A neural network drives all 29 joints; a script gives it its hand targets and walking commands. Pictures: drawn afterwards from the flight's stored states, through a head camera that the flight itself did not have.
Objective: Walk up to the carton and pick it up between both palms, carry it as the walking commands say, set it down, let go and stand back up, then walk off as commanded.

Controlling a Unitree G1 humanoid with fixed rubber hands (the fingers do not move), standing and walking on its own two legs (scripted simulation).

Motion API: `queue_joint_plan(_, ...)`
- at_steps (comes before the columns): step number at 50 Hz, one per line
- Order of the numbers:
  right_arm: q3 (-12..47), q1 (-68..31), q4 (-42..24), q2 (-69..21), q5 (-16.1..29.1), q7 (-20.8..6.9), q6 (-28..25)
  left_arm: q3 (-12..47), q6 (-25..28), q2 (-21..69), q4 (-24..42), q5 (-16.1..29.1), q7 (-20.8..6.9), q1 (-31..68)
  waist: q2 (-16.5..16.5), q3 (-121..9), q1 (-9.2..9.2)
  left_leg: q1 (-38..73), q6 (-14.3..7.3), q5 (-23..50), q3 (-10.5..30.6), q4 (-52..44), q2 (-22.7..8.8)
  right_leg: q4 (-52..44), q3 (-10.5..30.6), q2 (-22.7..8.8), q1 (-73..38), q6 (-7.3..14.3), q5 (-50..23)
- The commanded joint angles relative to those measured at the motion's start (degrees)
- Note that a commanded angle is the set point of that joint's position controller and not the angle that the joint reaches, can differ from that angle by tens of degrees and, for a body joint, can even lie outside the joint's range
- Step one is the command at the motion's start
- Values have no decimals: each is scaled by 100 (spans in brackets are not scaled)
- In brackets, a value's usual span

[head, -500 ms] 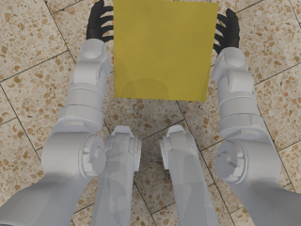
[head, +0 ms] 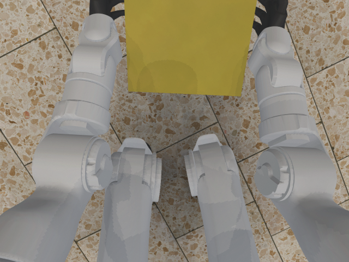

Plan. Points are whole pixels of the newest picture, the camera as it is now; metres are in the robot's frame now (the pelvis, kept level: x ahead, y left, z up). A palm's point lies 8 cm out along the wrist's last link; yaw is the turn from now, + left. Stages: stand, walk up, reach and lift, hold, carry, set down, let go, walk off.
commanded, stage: set down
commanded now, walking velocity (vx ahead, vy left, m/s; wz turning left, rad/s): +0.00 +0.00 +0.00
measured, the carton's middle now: (185, 36) +0.53 -0.03 -0.24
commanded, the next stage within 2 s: none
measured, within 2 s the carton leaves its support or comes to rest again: rests again in 1.60 s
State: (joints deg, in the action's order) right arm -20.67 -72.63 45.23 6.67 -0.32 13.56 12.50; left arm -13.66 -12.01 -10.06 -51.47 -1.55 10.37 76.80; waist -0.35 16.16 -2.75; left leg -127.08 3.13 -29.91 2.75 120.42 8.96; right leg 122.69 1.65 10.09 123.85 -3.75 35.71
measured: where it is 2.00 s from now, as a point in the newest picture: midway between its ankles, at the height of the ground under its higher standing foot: (172, 185)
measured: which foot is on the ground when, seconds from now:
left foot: down 0.00-1.00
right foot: down 0.00-1.00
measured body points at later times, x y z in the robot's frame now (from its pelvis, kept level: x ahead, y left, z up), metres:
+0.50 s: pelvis +0.00 +0.00 -0.01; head +0.35 -0.01 +0.27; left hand +0.56 +0.12 -0.16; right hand +0.53 -0.19 -0.16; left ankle +0.12 +0.11 -0.36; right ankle +0.10 -0.11 -0.36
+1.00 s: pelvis +0.01 +0.00 -0.02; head +0.36 -0.01 +0.26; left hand +0.57 +0.12 -0.17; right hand +0.54 -0.19 -0.17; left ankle +0.12 +0.11 -0.36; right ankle +0.10 -0.11 -0.36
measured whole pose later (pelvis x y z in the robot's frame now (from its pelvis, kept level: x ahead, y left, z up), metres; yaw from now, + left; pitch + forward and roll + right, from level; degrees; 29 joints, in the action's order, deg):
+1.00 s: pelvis +0.01 +0.00 -0.02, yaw -2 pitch +37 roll -1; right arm -24.5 -75.8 52.8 9.5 -4.0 5.4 9.6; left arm -19.6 -9.2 -9.9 -55.8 -5.3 3.7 79.0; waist -1.0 16.2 -1.7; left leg -129.0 1.6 -32.8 1.7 125.4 6.7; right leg 126.6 0.3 8.8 126.2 -2.9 37.2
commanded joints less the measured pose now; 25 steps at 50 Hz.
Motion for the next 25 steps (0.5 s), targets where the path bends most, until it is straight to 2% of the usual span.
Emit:
queue_joint_plan(1,2721,-3573,-314,-5172,589,-2148,-87,2290,148,5419,536,557,-1583,3046,-223,-8153,-57,3939,-281,1847,-599,-527,79,-1059,-462,-115,-2827,138,-2220)
queue_joint_plan(2,2637,-3563,-239,-5044,505,-2139,-89,2117,120,5395,300,480,-1617,3028,-210,-7876,-54,3838,-311,1666,-571,-507,65,-1067,-451,-108,-2613,152,-2029)
queue_joint_plan(3,2529,-3416,-21,-5068,413,-2151,-89,2015,171,5246,238,418,-1633,2961,-42,-7565,-134,3502,-335,1496,-613,-503,83,-1084,-469,-79,-2564,159,-1966)
queue_joint_plan(4,2510,-3356,-34,-5124,431,-2151,-106,2090,186,5243,359,477,-1651,3177,-61,-7685,-175,3597,-322,1513,-589,-491,47,-1090,-449,-101,-2718,172,-2053)
queue_joint_plan(5,2488,-3420,85,-5002,388,-2146,-96,1914,184,5046,174,392,-1656,3118,-58,-7464,-41,3391,-339,1417,-605,-444,34,-1068,-393,-134,-2593,177,-1912)
queue_joint_plan(6,2368,-3438,168,-5103,367,-2177,-101,1869,173,5226,122,367,-1692,3193,-208,-7224,-40,3280,-339,1389,-622,-505,55,-1131,-376,-103,-2489,216,-1867)
queue_joint_plan(7,2387,-3565,83,-5068,392,-2180,-117,1760,165,5050,110,301,-1712,3124,-141,-7124,98,3011,-373,1194,-626,-494,34,-1089,-321,-135,-2509,217,-1699)
queue_joint_plan(8,2430,-3580,186,-5038,347,-2126,-130,1651,212,5005,3,320,-1719,3145,180,-7407,11,3129,-385,1232,-585,-463,36,-1044,-415,-135,-2785,150,-1818)
queue_joint_plan(9,2388,-3524,182,-5131,430,-2120,-172,1738,255,4950,146,368,-1726,3398,87,-7264,51,3073,-394,1246,-583,-465,19,-1031,-403,-99,-2644,193,-1825)
queue_joint_plan(10,2341,-3630,111,-5076,424,-2118,-201,1751,243,5020,57,378,-1724,3184,-177,-7137,110,3159,-405,1295,-540,-562,26,-991,-374,-130,-2524,217,-1784)
queue_joint_plan(11,2343,-3781,60,-4952,451,-2088,-227,1672,250,4862,25,381,-1723,3368,-1,-7374,35,3257,-411,1284,-536,-459,-28,-999,-393,-119,-2543,198,-1739)
queue_joint_plan(12,2311,-3669,292,-4876,296,-2081,-173,1631,255,5087,-56,413,-1744,3226,186,-7165,-70,3177,-421,1156,-489,-468,16,-1051,-439,-119,-2581,230,-1588)
queue_joint_plan(13,2235,-3704,201,-4997,343,-2083,-185,1681,265,4858,77,451,-1731,3467,25,-6973,-62,3041,-409,1110,-492,-501,-16,-1001,-434,-114,-2356,232,-1632)
queue_joint_plan(15,2193,-3607,360,-5000,283,-2108,-165,1620,271,4943,-26,439,-1749,3338,69,-6793,-34,3069,-416,1149,-478,-449,-1,-1056,-401,-122,-2244,240,-1559)
queue_joint_plan(16,2145,-3373,545,-5112,257,-2141,-122,1605,263,4803,26,377,-1751,3489,-66,-6674,64,2971,-391,1077,-516,-425,-21,-1048,-316,-130,-2235,289,-1510)
queue_joint_plan(17,2146,-3440,514,-5029,208,-2162,-128,1561,275,4834,-8,376,-1782,3433,90,-6842,13,3060,-405,1161,-505,-398,-11,-1020,-373,-122,-2340,244,-1617)
queue_joint_plan(18,2069,-3505,394,-4996,249,-2173,-144,1651,267,4880,56,397,-1788,3482,-124,-6820,-89,3127,-407,1186,-421,-451,-52,-963,-394,-117,-2114,259,-1648)
queue_joint_plan(19,2055,-3416,651,-5043,201,-2189,-98,1483,257,4725,-48,314,-1804,3468,49,-6672,100,2948,-403,1069,-497,-379,-35,-999,-313,-149,-2295,279,-1498)
queue_joint_plan(20,1970,-3342,590,-5145,153,-2218,-101,1445,228,4865,-254,277,-1803,3218,-76,-6541,44,3042,-421,1085,-512,-422,-1,-1029,-351,-101,-2150,281,-1505)
queue_joint_plan(21,1981,-3616,357,-4793,158,-2209,-143,1349,181,4880,-387,195,-1831,2998,-81,-6574,83,2972,-455,1056,-437,-412,-38,-976,-345,-143,-2143,262,-1441)
queue_joint_plan(23,1962,-3462,439,-4898,145,-2247,-129,1223,181,4882,-387,89,-1858,2820,34,-6365,207,2775,-470,1076,-436,-443,-5,-952,-360,-123,-2082,258,-1492)
queue_joint_plan(24,1947,-3381,611,-4991,107,-2262,-121,1152,199,4877,-391,57,-1868,2918,98,-6444,188,2783,-458,1150,-507,-410,3,-996,-325,-115,-2227,260,-1544)
queue_joint_plan(25,1919,-3223,497,-4868,127,-2255,-146,1179,185,4807,-412,27,-1892,2784,68,-6199,140,2690,-464,1166,-486,-405,-23,-1006,-385,-107,-2009,227,-1607)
